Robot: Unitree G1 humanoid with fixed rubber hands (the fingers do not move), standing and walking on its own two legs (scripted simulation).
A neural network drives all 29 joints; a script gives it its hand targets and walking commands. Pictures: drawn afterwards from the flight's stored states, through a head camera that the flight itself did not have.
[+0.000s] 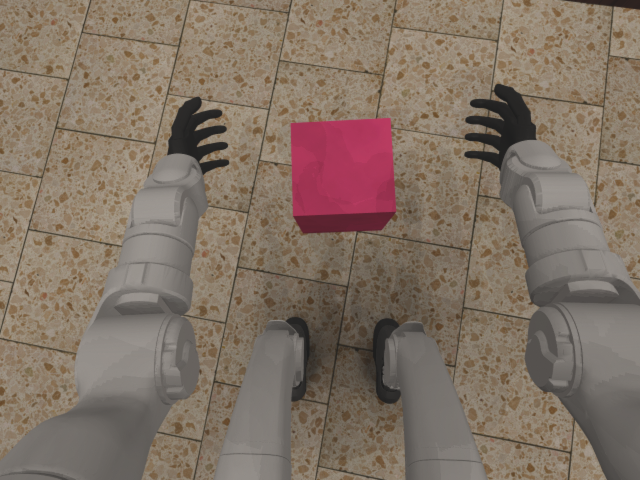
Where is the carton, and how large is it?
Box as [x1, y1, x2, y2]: [291, 118, 395, 232]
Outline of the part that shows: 390,118 291,123 293,216 303,232 381,229 395,212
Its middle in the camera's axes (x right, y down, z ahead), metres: +0.06 -0.13 +0.92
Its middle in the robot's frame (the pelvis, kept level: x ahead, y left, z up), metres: +0.56 +0.00 -0.54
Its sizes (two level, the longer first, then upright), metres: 0.210 0.200 0.250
